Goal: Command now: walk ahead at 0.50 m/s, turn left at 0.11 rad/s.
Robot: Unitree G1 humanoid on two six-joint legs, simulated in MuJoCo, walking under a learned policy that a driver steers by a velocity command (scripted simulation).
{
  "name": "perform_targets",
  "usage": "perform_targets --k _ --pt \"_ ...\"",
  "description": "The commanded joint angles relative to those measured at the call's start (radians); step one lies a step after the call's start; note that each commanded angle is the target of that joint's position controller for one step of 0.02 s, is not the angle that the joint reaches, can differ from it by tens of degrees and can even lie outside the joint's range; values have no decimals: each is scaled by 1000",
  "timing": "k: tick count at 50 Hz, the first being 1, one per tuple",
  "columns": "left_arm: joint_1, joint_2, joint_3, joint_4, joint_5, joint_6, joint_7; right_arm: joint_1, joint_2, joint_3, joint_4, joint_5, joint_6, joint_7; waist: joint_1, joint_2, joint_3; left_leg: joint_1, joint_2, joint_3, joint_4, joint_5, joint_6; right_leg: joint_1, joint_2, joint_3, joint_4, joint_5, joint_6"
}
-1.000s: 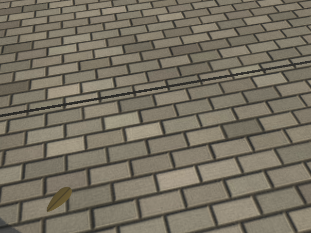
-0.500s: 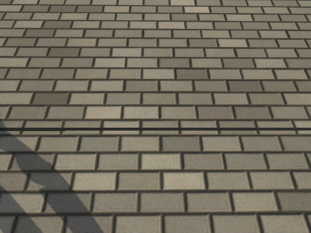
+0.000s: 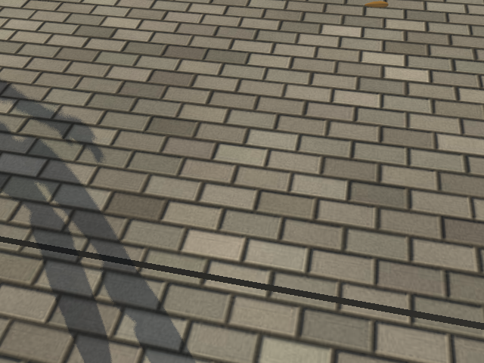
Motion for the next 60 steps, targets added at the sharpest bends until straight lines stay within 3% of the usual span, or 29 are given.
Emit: perform_targets --k 1,5,9,11,13,14,15,16,17,18,19,21,23,30,35,37,38,39,40,41,42,43,44,45,46,47,50,55,60 --pt "-42 167 39 -58 -9 -13 9 -48 -30 -2 -80 -6 -17 1 -17 -122 3 -77 45 -7 -159 132 -18 52 -255 204 -200 215 -184" --pt "16 188 42 -24 -22 1 12 -169 -19 5 -103 3 -26 14 31 -123 22 3 9 28 -388 311 -24 60 -230 123 -195 214 -152" --pt "70 202 44 11 -30 20 14 -251 -38 0 -140 13 -35 31 46 -130 47 9 -13 31 -485 273 6 158 -282 146 -151 223 -133" --pt "69 213 48 21 -32 33 18 -223 -61 -11 -142 10 -42 35 10 -137 37 90 -31 34 -532 214 29 182 -294 170 -89 302 -114" --pt "46 194 37 14 -27 37 22 -4 -132 -49 -84 -3 -46 22 -109 -113 -98 438 -40 44 -568 236 75 102 -216 114 163 471 -67" --pt "34 128 11 -21 1 31 22 184 -215 -71 -62 -21 -43 9 -181 7 -263 742 170 -170 -531 277 144 -103 -143 63 483 203 -22" --pt "164 37 -15 -31 -15 12 21 214 -265 -78 -48 -27 -32 11 -120 270 -375 986 373 -588 -640 75 277 -446 -8 54 790 -387 29" --pt "116 146 11 -14 -38 4 19 217 -175 -57 -48 -15 -29 11 -158 164 -322 933 348 -623 -694 -64 258 -545 -54 149 910 -390 30" --pt "34 182 25 -38 -48 2 17 163 -136 -43 -45 -7 -30 8 -151 115 -188 820 318 -467 -710 -39 220 -594 -93 134 927 -301 27" --pt "-10 170 24 -44 -40 6 20 98 -112 -34 -47 -11 -32 9 -122 55 -121 693 274 -359 -740 33 199 -561 -132 115 894 -219 31" --pt "-29 161 29 -48 -29 13 22 46 -87 -28 -44 -16 -36 13 -91 54 -68 591 242 -281 -777 94 191 -528 -156 113 850 -165 35" --pt "5 123 29 -38 -34 41 21 -6 -62 -25 -34 -22 -51 16 -42 73 -33 473 210 -164 -846 177 182 -439 -181 117 812 -105 42" --pt "-9 96 27 -47 -31 60 22 -17 -73 -33 -14 -21 -64 13 -26 45 -3 436 212 -81 -884 269 190 -450 -185 122 782 -57 54" --pt "-197 61 15 -111 -22 57 -9 22 -127 -53 41 -18 -52 -12 -75 -3 59 488 185 152 -910 356 152 -467 -167 58 435 245 49" --pt "-319 70 14 -184 -24 59 -36 85 -166 -69 82 6 -20 -16 -110 -2 98 651 234 207 -847 439 126 -495 -144 -8 300 146 -1" --pt "-296 95 27 -199 -22 62 -42 71 -194 -77 83 14 -6 -21 -76 27 60 692 238 237 -739 725 104 -410 -92 -63 285 43 -37" --pt "-238 118 41 -193 -22 65 -41 62 -208 -80 80 18 2 -25 -39 47 15 698 231 251 -637 895 91 -320 -51 -95 287 -9 -59" --pt "-108 157 65 -163 -25 67 -37 43 -212 -79 76 23 11 -28 39 39 -53 661 203 277 -458 976 68 -145 -3 -117 239 9 -90" --pt "62 227 102 -118 -26 73 -21 50 -189 -68 69 16 9 -32 118 -2 -143 496 161 290 -207 839 26 143 5 -57 196 64 -131" --pt "101 352 127 -108 -32 76 -2 130 -56 -27 21 -33 -9 -24 43 -273 -216 61 21 267 172 14 -41 498 -258 409 173 61 -276" --pt "109 336 111 -148 -27 58 -10 104 -57 -10 -5 -13 -51 -10 50 -254 -395 -141 -107 14 364 -338 -51 642 -397 866 -19 -126 -410" --pt "95 257 89 -140 -18 45 -16 -28 -136 -31 -30 33 -76 1 95 -142 -291 -242 -49 -52 376 -249 -27 587 -369 748 -67 -107 -337" --pt "49 226 79 -137 -20 37 -15 -64 -127 -26 -43 35 -88 1 64 -119 -177 -247 -8 -41 302 -158 -7 449 -329 610 -63 -43 -299" --pt "-25 190 68 -149 -22 36 -12 -60 -124 -28 -28 10 -90 -7 15 -61 -108 -184 32 -40 217 -95 -9 298 -285 500 -63 51 -264" --pt "-78 160 57 -167 -14 36 -8 -46 -136 -37 -20 -8 -81 -11 -23 -74 -74 -104 55 -42 151 -54 -16 179 -253 426 -81 147 -250" --pt "-104 144 50 -180 -5 37 -4 -22 -135 -40 -13 -10 -67 -8 -49 -89 -68 -47 67 -40 124 -27 -23 111 -236 387 -104 194 -244" --pt "-91 151 48 -159 -3 24 8 1 -88 -28 7 -15 -36 -5 -61 -92 -53 -18 71 -2 14 65 -59 28 -217 265 -146 342 -242" --pt "-35 165 44 -112 -1 17 20 -144 -57 -9 -17 1 -32 7 7 -114 8 -41 62 17 -286 380 -53 49 -187 127 -188 274 -173" --pt "11 184 48 -57 -2 16 18 -243 -61 -4 -53 18 -38 35 54 -100 72 -94 29 19 -436 418 -8 192 -258 92 -197 218 -155"
Velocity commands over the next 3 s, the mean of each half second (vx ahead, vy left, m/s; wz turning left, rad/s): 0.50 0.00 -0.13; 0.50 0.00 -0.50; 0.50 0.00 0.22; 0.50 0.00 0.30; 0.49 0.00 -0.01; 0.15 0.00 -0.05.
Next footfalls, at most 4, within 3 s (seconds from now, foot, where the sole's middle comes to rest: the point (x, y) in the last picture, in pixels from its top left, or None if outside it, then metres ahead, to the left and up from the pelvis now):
0.26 left None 0.31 0.16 -0.78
0.80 right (322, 343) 0.56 -0.14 -0.78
1.34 left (285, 230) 0.93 -0.05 -0.78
1.84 right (351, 176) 1.17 -0.29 -0.78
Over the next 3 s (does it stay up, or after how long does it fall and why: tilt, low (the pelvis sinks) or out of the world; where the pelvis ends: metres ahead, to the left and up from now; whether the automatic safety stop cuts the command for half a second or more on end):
stays up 1.51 -0.18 -0.01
